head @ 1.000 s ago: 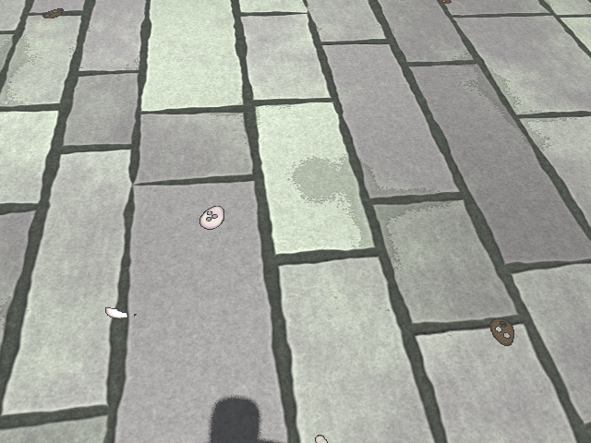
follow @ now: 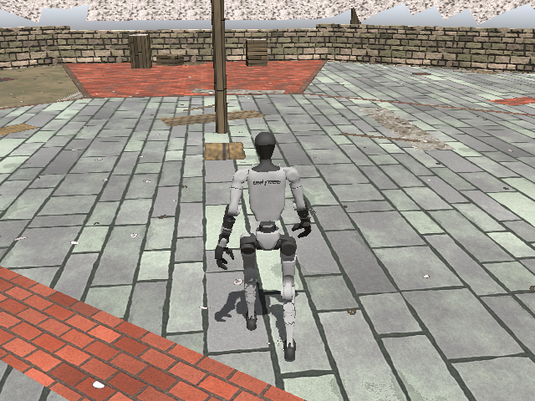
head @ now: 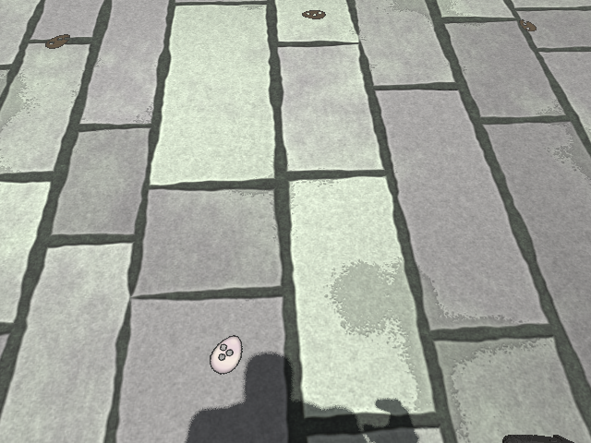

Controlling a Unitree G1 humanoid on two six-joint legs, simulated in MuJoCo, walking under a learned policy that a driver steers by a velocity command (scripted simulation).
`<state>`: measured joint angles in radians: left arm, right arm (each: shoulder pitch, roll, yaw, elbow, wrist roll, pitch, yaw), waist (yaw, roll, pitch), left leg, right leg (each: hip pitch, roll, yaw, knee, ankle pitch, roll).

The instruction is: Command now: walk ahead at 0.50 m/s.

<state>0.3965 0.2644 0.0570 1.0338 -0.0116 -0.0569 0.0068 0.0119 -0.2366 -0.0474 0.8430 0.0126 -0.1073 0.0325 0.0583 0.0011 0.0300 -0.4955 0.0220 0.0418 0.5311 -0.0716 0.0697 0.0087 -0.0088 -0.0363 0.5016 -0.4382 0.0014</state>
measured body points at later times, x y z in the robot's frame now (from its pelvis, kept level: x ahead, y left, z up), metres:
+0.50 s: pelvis +0.28 -0.01 +0.01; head +0.31 -0.01 +0.46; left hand +0.49 +0.22 -0.09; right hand +0.23 -0.28 -0.13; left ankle +0.12 +0.10 -0.72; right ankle +0.44 -0.13 -0.71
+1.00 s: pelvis +0.55 -0.02 +0.02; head +0.58 -0.02 +0.47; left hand +0.52 +0.25 -0.12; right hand +0.75 -0.25 -0.09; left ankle +0.73 +0.12 -0.69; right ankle +0.43 -0.13 -0.72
